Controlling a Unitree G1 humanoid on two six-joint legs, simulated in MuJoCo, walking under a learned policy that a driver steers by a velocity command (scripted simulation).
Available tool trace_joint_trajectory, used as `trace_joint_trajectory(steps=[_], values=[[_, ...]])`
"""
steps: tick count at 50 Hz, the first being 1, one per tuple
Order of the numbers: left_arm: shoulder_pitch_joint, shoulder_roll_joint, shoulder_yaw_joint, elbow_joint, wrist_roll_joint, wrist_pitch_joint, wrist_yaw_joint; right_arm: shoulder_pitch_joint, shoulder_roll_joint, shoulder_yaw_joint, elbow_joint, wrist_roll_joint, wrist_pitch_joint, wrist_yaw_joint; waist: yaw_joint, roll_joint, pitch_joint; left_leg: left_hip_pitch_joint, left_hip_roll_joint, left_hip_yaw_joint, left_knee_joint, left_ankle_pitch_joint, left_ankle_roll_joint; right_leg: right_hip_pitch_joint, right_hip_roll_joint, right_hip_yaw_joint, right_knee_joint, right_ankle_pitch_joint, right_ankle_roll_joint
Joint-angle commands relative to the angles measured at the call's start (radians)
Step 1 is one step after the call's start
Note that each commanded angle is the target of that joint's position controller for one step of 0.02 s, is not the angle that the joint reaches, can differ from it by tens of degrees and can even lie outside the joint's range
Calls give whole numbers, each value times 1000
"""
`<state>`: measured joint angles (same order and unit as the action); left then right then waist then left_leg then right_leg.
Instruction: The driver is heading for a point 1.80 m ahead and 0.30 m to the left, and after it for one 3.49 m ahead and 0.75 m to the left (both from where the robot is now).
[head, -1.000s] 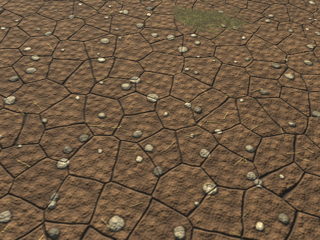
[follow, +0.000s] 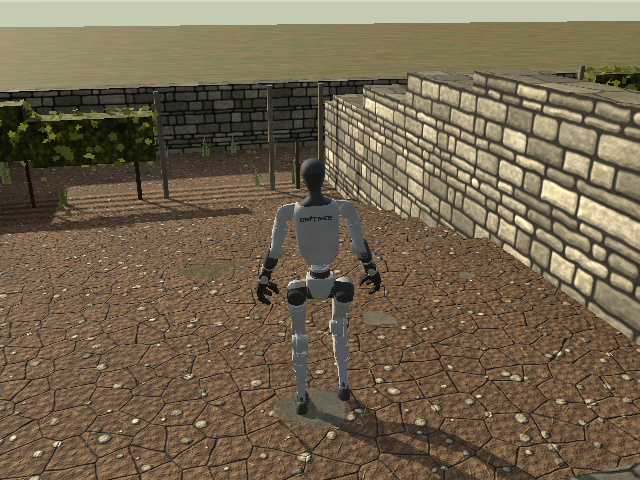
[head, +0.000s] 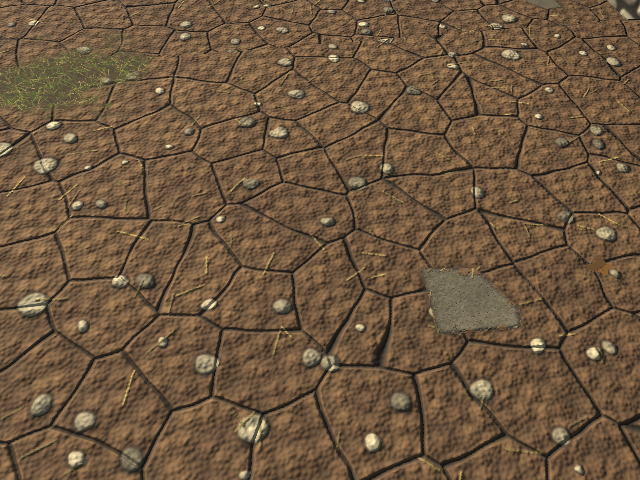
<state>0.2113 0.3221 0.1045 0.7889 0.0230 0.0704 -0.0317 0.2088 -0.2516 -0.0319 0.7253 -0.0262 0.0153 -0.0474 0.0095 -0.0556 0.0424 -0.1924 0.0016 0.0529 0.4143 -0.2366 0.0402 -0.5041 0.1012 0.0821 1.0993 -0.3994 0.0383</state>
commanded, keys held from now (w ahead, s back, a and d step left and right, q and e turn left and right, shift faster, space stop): no key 1.00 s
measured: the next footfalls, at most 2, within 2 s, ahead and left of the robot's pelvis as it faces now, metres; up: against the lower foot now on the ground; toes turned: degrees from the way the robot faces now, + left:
right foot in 0.24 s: +0.01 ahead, -0.12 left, +0.00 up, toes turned -3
left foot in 0.56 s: +0.02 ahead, +0.10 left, +0.00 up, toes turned -6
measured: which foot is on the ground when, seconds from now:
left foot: down 0.00-0.24, up 0.26-0.54, down 0.56-1.00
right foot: up 0.00-0.22, down 0.24-1.00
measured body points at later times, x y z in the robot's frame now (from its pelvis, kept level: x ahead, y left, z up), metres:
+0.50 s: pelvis -0.02 -0.03 +0.00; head +0.00 -0.05 +0.45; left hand +0.15 +0.19 -0.12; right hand +0.02 -0.30 -0.14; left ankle -0.02 +0.11 -0.72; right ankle -0.03 -0.12 -0.74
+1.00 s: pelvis -0.02 -0.01 +0.00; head -0.02 -0.01 +0.45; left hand +0.02 +0.24 -0.15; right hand -0.02 -0.25 -0.15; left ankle -0.02 +0.10 -0.74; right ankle -0.03 -0.12 -0.74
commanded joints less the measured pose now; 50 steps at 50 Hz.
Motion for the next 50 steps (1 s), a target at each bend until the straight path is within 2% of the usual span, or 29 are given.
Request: trace_joint_trajectory(steps=[1,3,6,8,9,10,11,12,13,14,15,16,17,18,19,22,24,26,27,29,30,31,32,36,43,50], values=[[-34,53,3,-72,-6,2,-10,52,-145,-39,-46,1,-13,0,-42,196,-57,207,241,-150,-60,544,163,-112,-28,-30,-26,-25,32],[-53,38,-8,-82,-9,5,-9,79,-163,-47,-30,-1,-15,5,-55,212,-67,225,256,-148,-43,567,173,-69,-31,-32,-117,-53,28],[-58,20,-25,-86,-17,6,-3,48,-178,-51,-25,-2,-16,22,-49,239,-75,156,253,-116,-23,569,170,81,-40,-76,-287,-83,1],[-55,23,-31,-86,-23,2,5,44,-189,-55,-13,-2,-12,32,-49,262,-82,129,253,-117,-1,596,169,160,-33,-111,-389,-81,-18],[-44,21,-34,-83,-25,-2,9,43,-193,-56,-5,1,-8,36,-41,264,-83,122,251,-119,18,601,164,196,-32,-120,-463,-48,-30],[-16,13,-38,-71,-22,-9,13,30,-194,-56,1,8,-3,38,-15,246,-85,100,238,-106,50,581,144,262,-31,-131,-594,47,-44],[8,13,-43,-60,-11,-21,19,30,-188,-54,9,16,1,38,11,209,-83,44,223,-87,86,511,99,362,-45,-114,-783,222,-57],[19,61,-39,-58,10,-37,25,63,-149,-44,11,16,1,39,2,99,-126,-67,186,-52,164,327,36,516,-158,37,-850,302,-77],[-14,164,-26,-84,7,-47,30,91,-45,-15,-33,9,-1,48,-41,-172,-131,-250,52,49,288,-204,-38,587,-438,338,-818,705,-173],[28,115,-35,-57,-7,-57,39,20,-88,-21,-14,15,21,31,39,-129,-132,-175,47,-47,365,-370,-43,447,-469,296,-781,769,-294],[-17,69,-52,-52,-5,-61,40,18,-108,-27,-8,22,33,31,4,-87,-79,-182,44,-69,408,-345,-43,423,-417,240,-793,716,-300],[-71,36,-66,-51,-3,-61,45,19,-111,-30,8,22,36,34,-15,-77,-42,-184,46,-79,401,-290,-44,393,-363,186,-810,641,-265],[-97,32,-71,-48,-2,-61,51,34,-120,-35,24,17,36,36,-30,-94,-26,-182,42,-73,388,-241,-47,393,-317,148,-813,638,-232],[-95,36,-71,-40,-7,-63,57,60,-126,-38,43,7,37,38,-33,-109,-34,-164,33,-64,391,-210,-54,399,-293,116,-801,700,-224],[-85,35,-74,-30,-8,-64,57,80,-117,-36,62,5,37,38,-33,-92,-54,-147,23,-58,390,-201,-60,412,-282,95,-789,737,-222],[-74,31,-79,0,-7,-68,56,68,-78,-23,82,14,38,34,-21,-70,-57,-94,19,-53,293,-189,-69,396,-274,84,-781,658,-222],[-72,35,-78,20,-3,-67,58,56,-75,-20,94,16,39,27,-10,-81,-45,-66,12,-46,211,-172,-67,376,-274,109,-780,568,-223],[-86,36,-78,38,-6,-66,59,79,-67,-16,119,17,34,19,-26,-65,-42,1,6,-36,72,-77,-58,347,-264,123,-767,481,-207],[-95,37,-78,46,-12,-65,60,98,-60,-11,135,13,26,16,-45,-40,-44,75,17,-43,-42,61,-52,310,-252,124,-762,415,-178],[-57,8,-84,67,-11,-72,56,102,-110,-12,144,-8,1,14,-22,35,-56,183,142,-178,-94,214,-33,232,-199,108,-746,257,-115],[-28,-9,-82,87,-18,-65,51,46,-144,-21,162,11,-3,21,28,164,2,31,138,-182,-66,182,-7,305,-134,51,-796,216,-104],[-37,15,-79,113,-10,-63,54,29,-100,-12,162,12,-9,31,2,138,5,-4,125,-173,-83,131,-8,368,-140,50,-782,244,-98],[-38,26,-73,130,-12,-63,56,44,-85,-8,175,11,-14,33,-12,118,12,-8,108,-156,-96,107,-16,373,-147,53,-767,262,-101],[-25,9,-75,180,-14,-71,56,63,-81,-5,222,14,-19,21,-13,104,-7,43,98,-147,-100,120,-14,361,-159,55,-774,300,-99],[9,-4,-82,260,-14,-69,63,66,-65,3,279,13,-17,16,-15,65,11,39,96,-151,-109,71,-1,339,-156,49,-793,272,-84],[48,-18,-92,314,-14,-69,68,76,-46,13,325,14,-18,14,-12,61,16,29,91,-151,-111,69,4,337,-161,45,-790,277,-79]])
